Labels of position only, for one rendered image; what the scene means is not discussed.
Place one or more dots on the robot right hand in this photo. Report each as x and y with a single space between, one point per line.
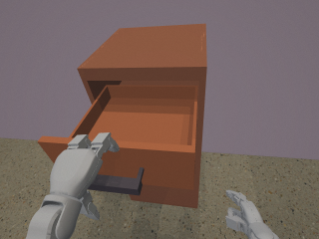
248 214

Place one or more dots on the cabinet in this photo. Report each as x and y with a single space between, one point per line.
172 55

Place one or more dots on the handle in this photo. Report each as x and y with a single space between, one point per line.
119 184

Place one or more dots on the drawer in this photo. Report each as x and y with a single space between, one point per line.
154 127

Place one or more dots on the robot left hand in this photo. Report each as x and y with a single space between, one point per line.
76 168

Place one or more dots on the right robot forearm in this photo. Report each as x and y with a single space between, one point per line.
259 230

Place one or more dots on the left robot forearm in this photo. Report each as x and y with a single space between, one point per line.
56 218

